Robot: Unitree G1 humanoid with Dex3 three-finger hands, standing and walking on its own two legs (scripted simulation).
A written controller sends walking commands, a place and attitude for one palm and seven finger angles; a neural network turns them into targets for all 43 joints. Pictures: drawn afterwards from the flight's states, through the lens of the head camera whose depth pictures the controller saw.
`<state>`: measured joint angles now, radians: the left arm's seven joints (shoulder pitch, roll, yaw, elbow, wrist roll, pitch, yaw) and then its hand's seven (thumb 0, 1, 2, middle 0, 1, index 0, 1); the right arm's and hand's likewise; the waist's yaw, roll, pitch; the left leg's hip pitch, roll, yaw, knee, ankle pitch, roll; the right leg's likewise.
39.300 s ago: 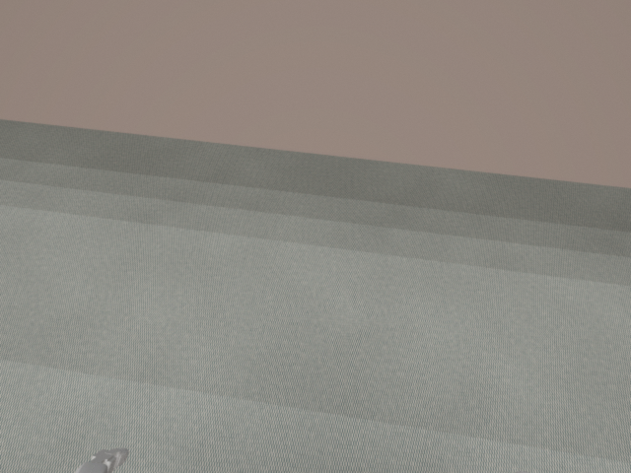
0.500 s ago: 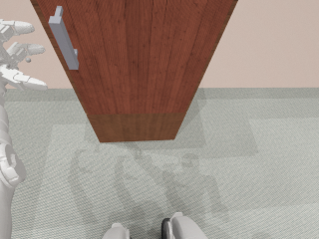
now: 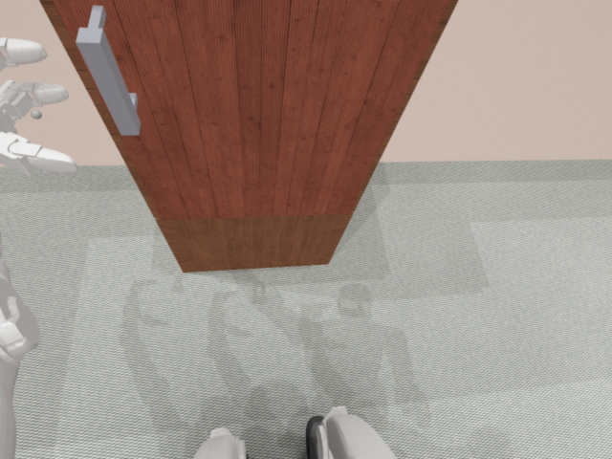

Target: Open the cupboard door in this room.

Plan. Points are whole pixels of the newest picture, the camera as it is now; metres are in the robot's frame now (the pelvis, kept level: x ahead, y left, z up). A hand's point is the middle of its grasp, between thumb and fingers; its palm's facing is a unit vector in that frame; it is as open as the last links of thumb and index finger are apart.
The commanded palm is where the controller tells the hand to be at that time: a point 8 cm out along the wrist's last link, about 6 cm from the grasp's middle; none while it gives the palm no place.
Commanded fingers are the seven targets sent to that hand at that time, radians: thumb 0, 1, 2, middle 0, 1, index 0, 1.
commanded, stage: move the hooked fingers beside the handle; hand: left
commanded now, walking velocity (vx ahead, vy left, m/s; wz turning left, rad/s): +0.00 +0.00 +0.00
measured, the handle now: (115, 75) +0.56 +0.19 +0.10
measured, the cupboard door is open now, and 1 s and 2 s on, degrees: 0 0 0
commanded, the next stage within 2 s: slide the fingers in behind the handle in 0.44 s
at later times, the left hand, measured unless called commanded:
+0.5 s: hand (50, 105) +0.51 +0.25 +0.10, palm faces -0.02 -1.00 -0.01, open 14.0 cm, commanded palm +0.50 +0.29 +0.10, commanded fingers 0.00 -0.50 0.30 -0.30 -1.20 -0.30 -1.20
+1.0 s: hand (73, 111) +0.51 +0.23 +0.10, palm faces -0.03 -1.00 -0.01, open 14.0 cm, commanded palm +0.50 +0.26 +0.10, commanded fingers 0.00 -0.50 0.30 -0.30 -1.20 -0.30 -1.20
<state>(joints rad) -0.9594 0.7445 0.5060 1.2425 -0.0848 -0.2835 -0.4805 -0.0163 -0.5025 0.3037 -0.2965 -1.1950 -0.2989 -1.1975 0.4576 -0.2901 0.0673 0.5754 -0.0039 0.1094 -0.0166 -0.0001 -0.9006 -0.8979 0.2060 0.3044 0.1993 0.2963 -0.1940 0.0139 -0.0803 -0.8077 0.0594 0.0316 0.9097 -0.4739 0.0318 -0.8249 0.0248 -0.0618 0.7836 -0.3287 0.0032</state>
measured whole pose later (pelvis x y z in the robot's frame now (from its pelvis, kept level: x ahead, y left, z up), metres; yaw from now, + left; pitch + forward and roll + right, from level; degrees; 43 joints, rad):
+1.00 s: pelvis -0.01 +0.00 +0.00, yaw +1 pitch +21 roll -4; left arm -1.00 0.66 0.43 1.23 -0.09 -0.30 -0.40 -0.02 -0.50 0.30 -0.30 -1.20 -0.30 -1.20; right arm 0.44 -0.29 0.06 0.59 -0.01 0.09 -0.01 0.00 -0.90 -0.90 0.20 0.30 0.20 0.30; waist -0.19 0.02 -0.08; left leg -0.83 0.06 0.02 0.93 -0.47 0.03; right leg -0.84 0.02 -0.07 0.81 -0.33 0.00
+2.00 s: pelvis -0.01 -0.01 +0.00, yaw +1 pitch +20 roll -3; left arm -0.99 0.54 0.39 1.22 -0.07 -0.33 -0.26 -0.02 -0.50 0.30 -0.30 -1.20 -0.31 -1.21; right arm 0.44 -0.28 0.05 0.60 -0.02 0.06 0.01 0.00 -0.90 -0.90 0.20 0.30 0.20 0.30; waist -0.19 0.03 -0.09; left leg -0.81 0.05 0.03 0.92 -0.47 0.02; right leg -0.84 0.02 -0.06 0.82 -0.34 -0.01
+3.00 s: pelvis -0.01 -0.01 +0.00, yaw +1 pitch +19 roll -2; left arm -0.97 0.51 0.40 1.22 -0.07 -0.35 -0.25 0.00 0.69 0.83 -0.33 -1.31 -0.35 -1.33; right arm 0.43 -0.28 0.04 0.61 -0.01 0.05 0.00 0.00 -0.90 -0.90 0.20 0.30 0.20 0.30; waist -0.19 0.03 -0.09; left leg -0.78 0.05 0.03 0.91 -0.46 0.02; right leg -0.82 0.02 -0.06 0.82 -0.34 -0.01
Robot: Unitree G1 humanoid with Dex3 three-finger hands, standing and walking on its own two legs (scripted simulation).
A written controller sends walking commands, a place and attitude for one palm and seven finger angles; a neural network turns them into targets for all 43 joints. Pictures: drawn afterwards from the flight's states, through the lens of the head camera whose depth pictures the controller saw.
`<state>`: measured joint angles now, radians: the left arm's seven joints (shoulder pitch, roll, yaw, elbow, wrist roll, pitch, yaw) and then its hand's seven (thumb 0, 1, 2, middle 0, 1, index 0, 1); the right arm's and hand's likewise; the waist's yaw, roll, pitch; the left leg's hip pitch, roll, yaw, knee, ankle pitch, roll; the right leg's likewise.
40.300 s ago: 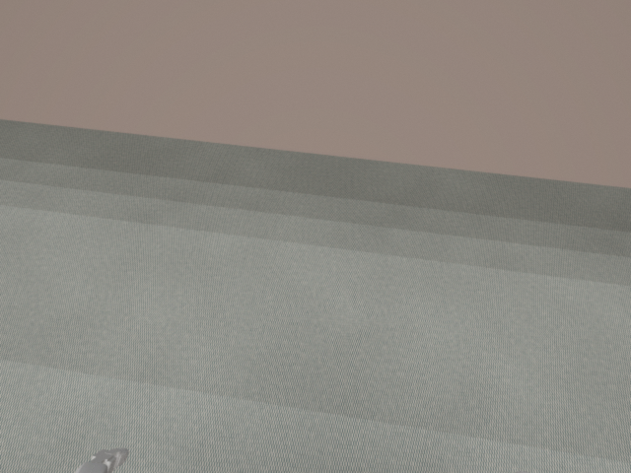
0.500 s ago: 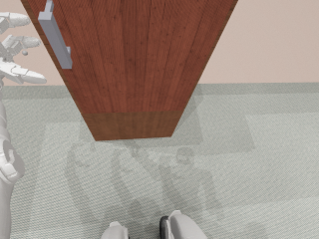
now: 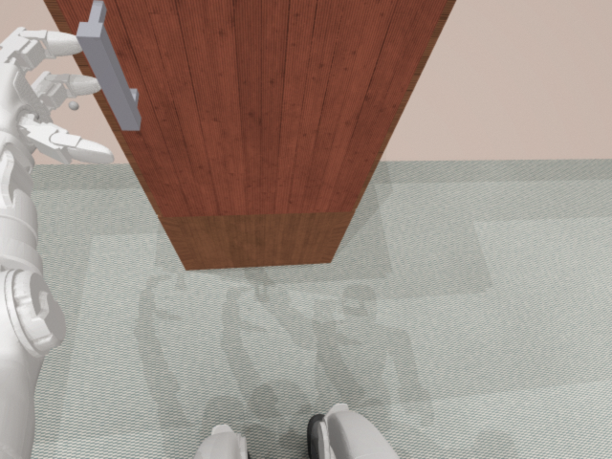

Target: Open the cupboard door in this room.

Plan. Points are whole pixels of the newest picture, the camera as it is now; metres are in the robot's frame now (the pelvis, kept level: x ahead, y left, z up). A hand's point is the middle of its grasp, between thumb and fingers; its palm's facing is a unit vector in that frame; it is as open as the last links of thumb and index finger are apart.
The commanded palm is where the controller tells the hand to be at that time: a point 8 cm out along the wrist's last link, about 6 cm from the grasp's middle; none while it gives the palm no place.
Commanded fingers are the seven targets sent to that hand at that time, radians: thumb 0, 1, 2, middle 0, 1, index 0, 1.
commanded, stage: slide the fingers in behind the handle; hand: left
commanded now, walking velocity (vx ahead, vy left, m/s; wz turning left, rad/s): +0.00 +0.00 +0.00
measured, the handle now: (116, 70) +0.57 +0.19 +0.11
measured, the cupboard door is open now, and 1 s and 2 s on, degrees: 0 0 0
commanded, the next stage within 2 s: close the thumb around the handle in 1.14 s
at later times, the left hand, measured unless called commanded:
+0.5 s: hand (104, 103) +0.52 +0.19 +0.10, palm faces -0.03 -1.00 -0.04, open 13.9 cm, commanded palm +0.51 +0.23 +0.10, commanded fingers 0.00 -0.50 0.30 -0.30 -1.20 -0.30 -1.20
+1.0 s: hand (120, 106) +0.52 +0.18 +0.10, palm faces -0.02 -1.00 -0.02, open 13.9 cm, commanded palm +0.50 +0.22 +0.10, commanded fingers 0.00 -0.50 0.30 -0.30 -1.20 -0.30 -1.20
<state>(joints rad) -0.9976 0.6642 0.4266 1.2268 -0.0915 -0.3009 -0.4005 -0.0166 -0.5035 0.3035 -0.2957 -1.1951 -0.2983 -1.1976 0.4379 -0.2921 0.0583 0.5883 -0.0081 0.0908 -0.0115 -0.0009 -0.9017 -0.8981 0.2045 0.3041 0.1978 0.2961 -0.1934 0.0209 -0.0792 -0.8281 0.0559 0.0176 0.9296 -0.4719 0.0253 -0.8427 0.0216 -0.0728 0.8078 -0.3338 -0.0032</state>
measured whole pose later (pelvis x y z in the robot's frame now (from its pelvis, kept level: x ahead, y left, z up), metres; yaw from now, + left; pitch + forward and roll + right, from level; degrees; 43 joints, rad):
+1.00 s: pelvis +0.00 +0.00 +0.00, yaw +0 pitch +20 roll -3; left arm -0.99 0.54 0.39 1.22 -0.07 -0.33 -0.26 -0.02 -0.50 0.30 -0.30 -1.20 -0.31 -1.21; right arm 0.44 -0.28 0.05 0.60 -0.02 0.06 0.01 0.00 -0.90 -0.90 0.20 0.30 0.20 0.30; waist -0.19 0.03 -0.09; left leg -0.81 0.05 0.03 0.92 -0.47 0.02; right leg -0.84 0.02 -0.06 0.82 -0.34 -0.01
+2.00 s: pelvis -0.01 -0.01 +0.00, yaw +0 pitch +19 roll -2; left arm -0.97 0.51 0.40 1.22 -0.07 -0.35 -0.25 0.00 0.69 0.83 -0.33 -1.31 -0.35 -1.33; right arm 0.43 -0.28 0.04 0.61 -0.01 0.05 0.00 0.00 -0.90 -0.90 0.20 0.30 0.20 0.30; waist -0.19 0.03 -0.09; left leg -0.78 0.05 0.03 0.91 -0.46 0.02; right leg -0.82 0.02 -0.06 0.82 -0.34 -0.01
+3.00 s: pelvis +0.01 -0.03 +0.02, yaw +3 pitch +7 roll +0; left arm -0.02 -0.11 -0.14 0.14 0.06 -0.12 0.51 0.00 0.70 0.80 -0.29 -1.30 -0.30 -1.31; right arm 0.21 -0.19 0.02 0.55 -0.05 0.06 0.03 0.01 -0.90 -0.90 0.20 0.30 0.20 0.30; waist 0.01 0.04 -0.10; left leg -0.43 0.02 0.00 0.74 -0.42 -0.01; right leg -0.49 0.00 -0.08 0.73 -0.36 -0.04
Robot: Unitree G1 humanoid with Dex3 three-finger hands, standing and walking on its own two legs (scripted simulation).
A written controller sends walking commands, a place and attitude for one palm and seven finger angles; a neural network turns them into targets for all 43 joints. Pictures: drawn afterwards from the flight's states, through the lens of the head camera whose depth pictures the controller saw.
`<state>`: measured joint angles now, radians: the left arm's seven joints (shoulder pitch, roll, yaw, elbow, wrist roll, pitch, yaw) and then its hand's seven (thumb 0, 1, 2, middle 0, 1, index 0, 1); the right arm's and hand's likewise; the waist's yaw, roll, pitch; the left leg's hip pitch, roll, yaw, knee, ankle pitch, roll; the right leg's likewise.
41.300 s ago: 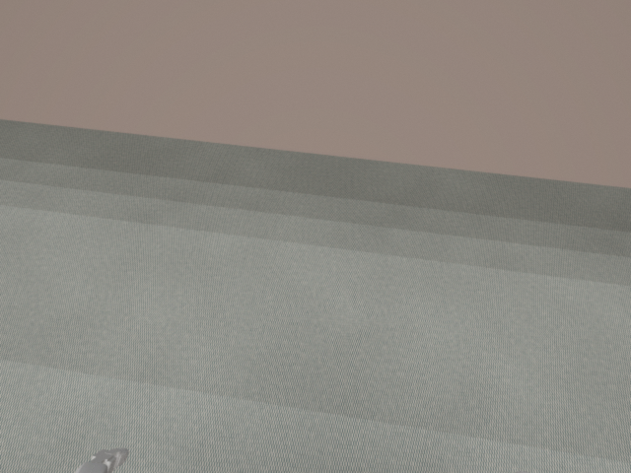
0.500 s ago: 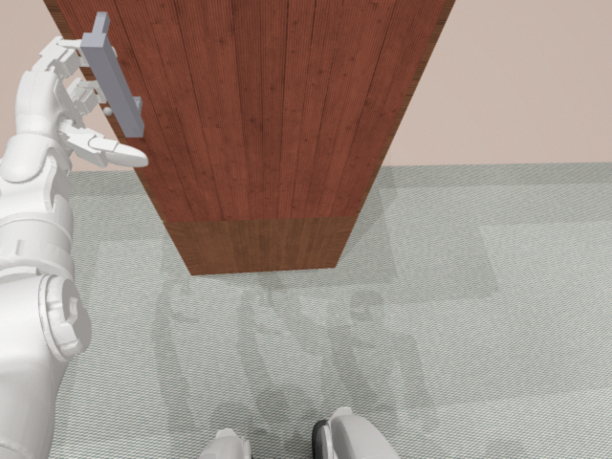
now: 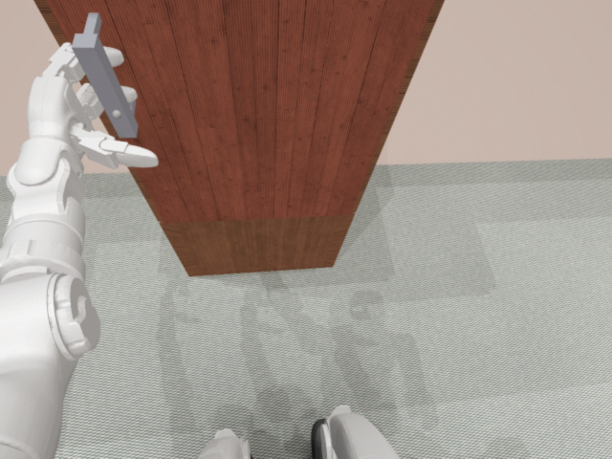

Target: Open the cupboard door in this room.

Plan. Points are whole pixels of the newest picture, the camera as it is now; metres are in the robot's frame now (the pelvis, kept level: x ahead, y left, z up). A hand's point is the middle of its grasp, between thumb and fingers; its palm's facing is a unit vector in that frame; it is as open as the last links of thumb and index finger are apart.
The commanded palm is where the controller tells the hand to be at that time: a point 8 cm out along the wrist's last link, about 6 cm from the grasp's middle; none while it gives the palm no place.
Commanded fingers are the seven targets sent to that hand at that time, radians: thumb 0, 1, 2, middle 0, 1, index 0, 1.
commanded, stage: slide the fingers in behind the handle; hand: left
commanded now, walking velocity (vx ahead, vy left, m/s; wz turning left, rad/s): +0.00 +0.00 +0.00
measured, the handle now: (112, 80) +0.57 +0.19 +0.11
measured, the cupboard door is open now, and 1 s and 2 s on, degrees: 0 0 32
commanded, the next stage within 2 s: close the thumb around the handle in 0.14 s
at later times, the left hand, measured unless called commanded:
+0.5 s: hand (116, 115) +0.52 +0.18 +0.11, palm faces -0.02 -1.00 -0.02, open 12.1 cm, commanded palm +0.49 +0.22 +0.10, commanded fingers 0.00 0.28 0.64 -0.36 -1.28 -0.36 -1.28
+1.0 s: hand (124, 116) +0.51 +0.17 +0.10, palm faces -0.03 -1.00 -0.01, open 6.0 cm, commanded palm +0.49 +0.22 +0.10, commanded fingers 0.00 0.90 0.90 -0.40 -1.35 -0.40 -1.35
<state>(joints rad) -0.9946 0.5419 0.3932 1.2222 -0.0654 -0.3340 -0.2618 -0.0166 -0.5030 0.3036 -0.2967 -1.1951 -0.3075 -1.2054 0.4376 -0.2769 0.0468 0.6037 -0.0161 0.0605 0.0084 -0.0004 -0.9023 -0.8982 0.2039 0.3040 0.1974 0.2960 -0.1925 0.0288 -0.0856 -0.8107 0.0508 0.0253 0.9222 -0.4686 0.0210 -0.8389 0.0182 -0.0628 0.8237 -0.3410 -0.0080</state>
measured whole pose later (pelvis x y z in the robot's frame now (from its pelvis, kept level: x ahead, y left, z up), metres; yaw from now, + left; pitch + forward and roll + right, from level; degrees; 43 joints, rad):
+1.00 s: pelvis +0.00 +0.00 +0.00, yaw +0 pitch +19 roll -2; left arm -0.97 0.51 0.40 1.22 -0.07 -0.35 -0.25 0.00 0.69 0.83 -0.33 -1.31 -0.35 -1.33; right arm 0.43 -0.28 0.04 0.61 -0.01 0.05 0.00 0.00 -0.90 -0.90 0.20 0.30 0.20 0.30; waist -0.19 0.03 -0.09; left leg -0.78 0.05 0.03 0.91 -0.46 0.02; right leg -0.82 0.02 -0.06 0.82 -0.34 -0.01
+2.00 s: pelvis +0.01 -0.03 +0.02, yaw +3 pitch +7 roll +0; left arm -0.02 -0.11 -0.14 0.14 0.06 -0.12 0.51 0.00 0.70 0.80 -0.29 -1.30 -0.30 -1.31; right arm 0.21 -0.19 0.02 0.55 -0.05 0.06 0.03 0.01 -0.90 -0.90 0.20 0.30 0.20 0.30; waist 0.01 0.04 -0.10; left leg -0.43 0.02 0.00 0.74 -0.42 -0.01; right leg -0.49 0.00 -0.08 0.73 -0.36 -0.04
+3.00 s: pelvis -0.02 -0.02 +0.02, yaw +3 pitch +3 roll +0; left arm 0.02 -0.10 -0.26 0.12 0.08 -0.11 0.54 -0.01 -0.49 0.31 -0.25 -0.69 -0.24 -0.68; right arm 0.18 -0.18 0.03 0.58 -0.06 0.05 -0.01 0.01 -0.90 -0.90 0.20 0.30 0.20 0.30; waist 0.00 0.03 -0.06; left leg -0.42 0.01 0.00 0.76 -0.40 -0.01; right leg -0.47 -0.01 -0.08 0.75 -0.33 -0.03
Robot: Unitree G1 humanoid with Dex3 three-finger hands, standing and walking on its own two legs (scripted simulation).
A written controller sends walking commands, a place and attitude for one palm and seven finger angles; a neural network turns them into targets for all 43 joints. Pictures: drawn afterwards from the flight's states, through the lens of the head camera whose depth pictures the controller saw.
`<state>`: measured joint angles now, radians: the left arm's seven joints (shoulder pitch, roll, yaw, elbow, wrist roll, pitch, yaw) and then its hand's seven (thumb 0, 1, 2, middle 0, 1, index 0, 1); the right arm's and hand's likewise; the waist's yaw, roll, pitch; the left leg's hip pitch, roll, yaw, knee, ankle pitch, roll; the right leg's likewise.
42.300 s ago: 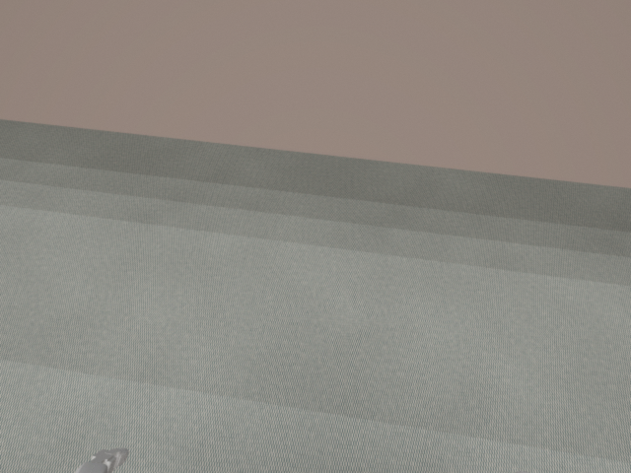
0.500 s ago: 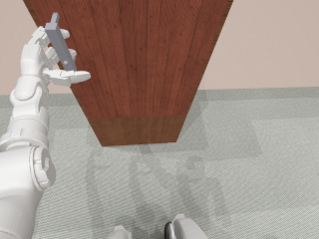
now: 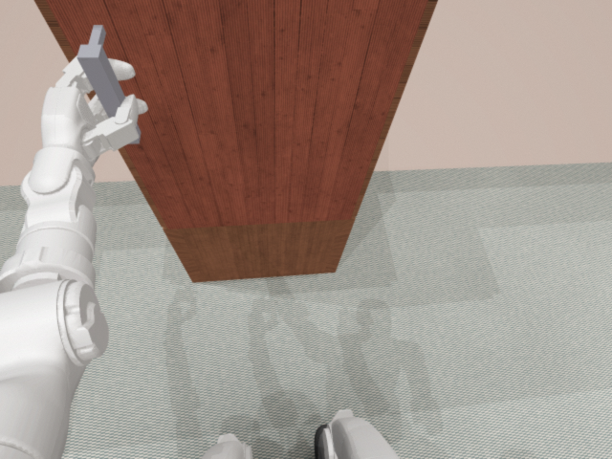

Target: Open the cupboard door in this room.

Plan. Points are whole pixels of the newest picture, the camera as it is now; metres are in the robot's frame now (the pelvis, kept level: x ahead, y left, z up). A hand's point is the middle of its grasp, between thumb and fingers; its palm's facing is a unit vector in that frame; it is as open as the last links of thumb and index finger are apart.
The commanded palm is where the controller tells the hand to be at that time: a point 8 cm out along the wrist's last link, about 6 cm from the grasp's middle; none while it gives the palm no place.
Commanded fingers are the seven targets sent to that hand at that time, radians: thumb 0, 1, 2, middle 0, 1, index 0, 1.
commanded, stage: pull the door open along its arc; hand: left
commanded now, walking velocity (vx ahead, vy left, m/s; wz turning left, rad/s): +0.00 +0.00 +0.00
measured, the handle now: (115, 88) +0.58 +0.19 +0.10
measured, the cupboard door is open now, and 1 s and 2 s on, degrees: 0 32 38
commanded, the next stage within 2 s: open thumb and fingers to let go in 1.08 s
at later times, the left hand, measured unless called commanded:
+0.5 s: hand (134, 170) +0.45 +0.16 +0.10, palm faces -0.04 -1.00 +0.00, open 6.2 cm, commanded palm +0.40 +0.21 +0.10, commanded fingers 0.00 0.90 0.90 -0.40 -1.35 -0.40 -1.35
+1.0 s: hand (210, 259) +0.33 +0.07 +0.10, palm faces +0.40 -0.92 +0.01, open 6.1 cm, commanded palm +0.26 +0.10 +0.10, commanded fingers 0.00 0.90 0.90 -0.40 -1.35 -0.40 -1.35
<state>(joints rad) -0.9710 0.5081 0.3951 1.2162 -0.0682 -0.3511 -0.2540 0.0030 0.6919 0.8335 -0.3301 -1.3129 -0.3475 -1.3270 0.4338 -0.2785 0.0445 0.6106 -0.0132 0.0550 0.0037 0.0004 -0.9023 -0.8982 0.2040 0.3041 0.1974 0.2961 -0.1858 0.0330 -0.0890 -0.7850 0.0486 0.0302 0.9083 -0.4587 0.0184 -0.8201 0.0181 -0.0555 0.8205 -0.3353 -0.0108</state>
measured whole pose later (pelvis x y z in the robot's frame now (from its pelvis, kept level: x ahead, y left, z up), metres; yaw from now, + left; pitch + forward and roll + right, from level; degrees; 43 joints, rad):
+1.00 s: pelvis +0.01 -0.02 +0.02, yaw +3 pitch +7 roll +0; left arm -0.02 -0.11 -0.14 0.14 0.06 -0.12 0.51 0.00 0.70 0.80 -0.29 -1.30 -0.30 -1.31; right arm 0.21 -0.19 0.02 0.55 -0.05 0.06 0.03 0.01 -0.90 -0.90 0.20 0.30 0.20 0.30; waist 0.01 0.04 -0.10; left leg -0.43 0.02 0.00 0.74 -0.42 -0.01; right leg -0.49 0.00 -0.08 0.73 -0.36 -0.04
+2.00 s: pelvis -0.01 -0.02 +0.02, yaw +3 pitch +3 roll +0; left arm 0.02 -0.10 -0.26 0.12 0.08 -0.11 0.54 -0.01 -0.49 0.31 -0.25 -0.69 -0.24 -0.68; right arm 0.18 -0.18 0.03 0.58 -0.06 0.05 -0.01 0.01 -0.90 -0.90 0.20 0.30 0.20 0.30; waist 0.00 0.03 -0.06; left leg -0.42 0.01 0.00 0.76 -0.40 -0.01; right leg -0.47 -0.01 -0.08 0.75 -0.33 -0.03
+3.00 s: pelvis +0.01 -0.02 +0.01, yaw +3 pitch +5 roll +0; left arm 0.39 0.17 -0.03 -0.19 -0.14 -0.19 -0.13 -0.02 -0.50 0.30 -0.15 -0.30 -0.15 -0.30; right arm 0.25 -0.23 0.05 0.49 0.01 -0.12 -0.03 0.01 -0.90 -0.90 0.20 0.30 0.20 0.30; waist 0.02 0.04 -0.07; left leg -0.46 0.02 -0.01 0.81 -0.45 -0.01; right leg -0.51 -0.01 -0.09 0.80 -0.39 -0.04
